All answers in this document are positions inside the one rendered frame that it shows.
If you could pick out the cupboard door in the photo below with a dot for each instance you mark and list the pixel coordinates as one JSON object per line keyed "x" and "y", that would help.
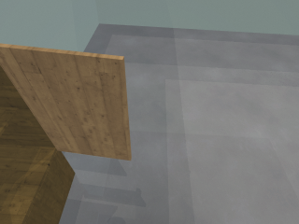
{"x": 78, "y": 98}

